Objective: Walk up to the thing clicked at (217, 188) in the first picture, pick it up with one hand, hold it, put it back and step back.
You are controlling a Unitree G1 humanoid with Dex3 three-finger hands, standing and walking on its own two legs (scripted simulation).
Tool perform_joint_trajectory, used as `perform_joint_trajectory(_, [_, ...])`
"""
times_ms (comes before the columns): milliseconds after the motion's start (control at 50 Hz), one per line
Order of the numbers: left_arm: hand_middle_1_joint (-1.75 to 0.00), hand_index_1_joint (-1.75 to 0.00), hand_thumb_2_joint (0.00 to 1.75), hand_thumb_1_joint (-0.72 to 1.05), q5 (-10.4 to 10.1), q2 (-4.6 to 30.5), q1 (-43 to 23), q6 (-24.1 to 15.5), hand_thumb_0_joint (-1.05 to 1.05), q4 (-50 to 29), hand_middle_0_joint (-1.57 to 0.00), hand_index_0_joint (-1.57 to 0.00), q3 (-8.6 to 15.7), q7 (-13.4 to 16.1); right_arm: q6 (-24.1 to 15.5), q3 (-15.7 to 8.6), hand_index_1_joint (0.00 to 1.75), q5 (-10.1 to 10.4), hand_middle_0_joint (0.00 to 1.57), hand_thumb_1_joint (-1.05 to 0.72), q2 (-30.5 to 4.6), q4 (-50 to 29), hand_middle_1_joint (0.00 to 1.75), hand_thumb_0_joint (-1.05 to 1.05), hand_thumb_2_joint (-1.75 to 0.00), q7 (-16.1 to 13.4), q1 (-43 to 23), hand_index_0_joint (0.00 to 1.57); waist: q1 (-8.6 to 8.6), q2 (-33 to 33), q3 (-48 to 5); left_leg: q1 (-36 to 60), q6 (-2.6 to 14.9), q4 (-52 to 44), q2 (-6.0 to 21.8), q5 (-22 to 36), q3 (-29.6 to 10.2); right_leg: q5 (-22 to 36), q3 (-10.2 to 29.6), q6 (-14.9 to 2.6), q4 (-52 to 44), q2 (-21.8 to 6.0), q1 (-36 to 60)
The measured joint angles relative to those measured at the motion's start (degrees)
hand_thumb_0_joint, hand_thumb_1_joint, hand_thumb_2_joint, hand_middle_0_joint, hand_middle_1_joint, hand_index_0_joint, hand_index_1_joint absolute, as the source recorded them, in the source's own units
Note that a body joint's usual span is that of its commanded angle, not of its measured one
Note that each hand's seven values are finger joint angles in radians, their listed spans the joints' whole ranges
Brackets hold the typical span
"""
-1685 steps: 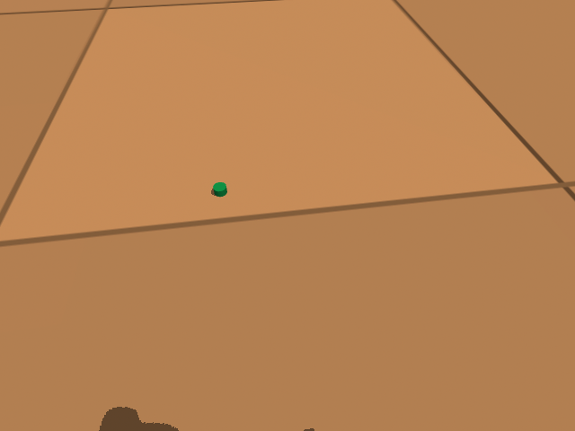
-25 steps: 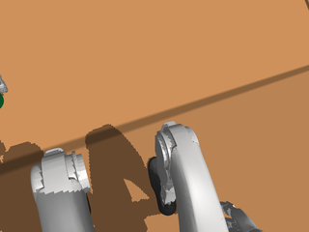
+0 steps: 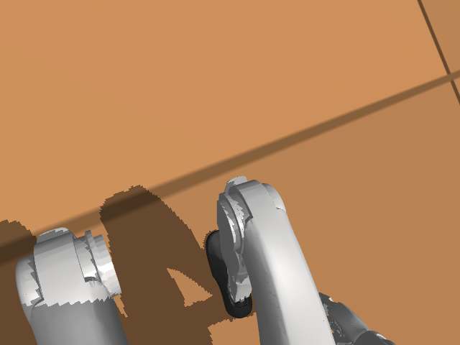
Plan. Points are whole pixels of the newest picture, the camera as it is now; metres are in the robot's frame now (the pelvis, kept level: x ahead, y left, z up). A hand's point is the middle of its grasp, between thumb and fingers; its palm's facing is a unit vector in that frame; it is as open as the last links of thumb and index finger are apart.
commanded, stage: rest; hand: left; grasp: from above
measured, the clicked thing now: out of the picture +0.45 +0.35 -0.25
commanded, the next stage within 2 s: open in 1.04 s
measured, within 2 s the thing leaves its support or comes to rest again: rests again in 0.58 s
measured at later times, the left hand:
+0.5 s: hand out of the picture +0.44 +0.33 -0.23, palm faces -0.44 -0.16 -0.89, open 7.7 cm
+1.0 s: hand out of the picture +0.44 +0.33 -0.25, palm faces -0.43 -0.15 -0.89, open 7.7 cm
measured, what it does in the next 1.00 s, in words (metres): stands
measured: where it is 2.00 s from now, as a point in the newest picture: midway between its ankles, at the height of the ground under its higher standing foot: (175, 318)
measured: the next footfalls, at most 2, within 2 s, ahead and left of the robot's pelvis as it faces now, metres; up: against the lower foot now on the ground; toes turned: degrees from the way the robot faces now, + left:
none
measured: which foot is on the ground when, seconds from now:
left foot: down 0.00-1.00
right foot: down 0.00-1.00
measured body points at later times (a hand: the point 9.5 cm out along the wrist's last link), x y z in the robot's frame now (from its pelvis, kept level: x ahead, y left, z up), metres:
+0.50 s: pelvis +0.00 +0.01 -0.01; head +0.25 +0.14 +0.34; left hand +0.46 +0.34 -0.18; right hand +0.05 -0.25 -0.06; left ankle +0.06 +0.13 -0.26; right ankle +0.11 -0.15 -0.26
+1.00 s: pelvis +0.00 +0.01 -0.01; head +0.26 +0.14 +0.33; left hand +0.46 +0.33 -0.19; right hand +0.06 -0.25 -0.06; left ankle +0.06 +0.13 -0.26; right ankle +0.11 -0.15 -0.26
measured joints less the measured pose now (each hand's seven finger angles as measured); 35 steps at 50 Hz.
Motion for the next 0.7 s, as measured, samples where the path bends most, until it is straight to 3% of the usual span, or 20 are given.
perform_joint_trajectory(220, [-0.64,-0.61,0.38,0.22,0.58,2.08,-0.01,0.11,-0.01,2.06,-0.66,-0.88,-0.02,2.69,-1.59,2.1,0.3,-1.49,0.21,-0.91,-0.64,-0.06,0.3,0.0,-0.9,1.15,-0.58,0.2,-0.98,-1.15,1.19,0.22,0.2,1.65,0.09,-0.48,-1.23,0.12,-0.94,-0.28,0.5,0.56,0.65])
perform_joint_trajectory(700, [-0.64,-0.64,0.41,0.22,-0.26,4.63,-0.48,0.05,-0.01,4.84,-0.64,-0.86,-1.62,4.28,-4.68,5.89,0.3,-2.61,0.21,-0.91,-1.09,-1.3,0.3,0.0,-0.9,3.65,-1.95,0.2,-1.8,-2.5,3.29,0.89,0.55,3.08,0.24,-0.95,-2.52,0.38,-1.97,-0.21,0.59,1.12,1.84])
